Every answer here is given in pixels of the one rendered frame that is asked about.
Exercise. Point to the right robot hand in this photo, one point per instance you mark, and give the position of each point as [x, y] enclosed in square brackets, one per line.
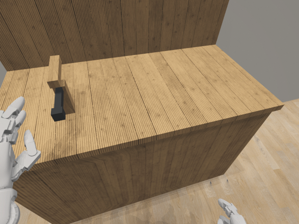
[231, 212]

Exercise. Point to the robot left forearm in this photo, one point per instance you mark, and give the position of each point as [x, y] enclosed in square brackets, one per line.
[9, 211]

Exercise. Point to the left robot hand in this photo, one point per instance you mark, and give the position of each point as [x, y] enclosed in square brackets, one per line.
[10, 122]

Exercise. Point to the tap lever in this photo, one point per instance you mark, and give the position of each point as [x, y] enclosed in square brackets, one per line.
[58, 112]

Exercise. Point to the counter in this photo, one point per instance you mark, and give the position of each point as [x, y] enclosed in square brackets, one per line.
[151, 103]

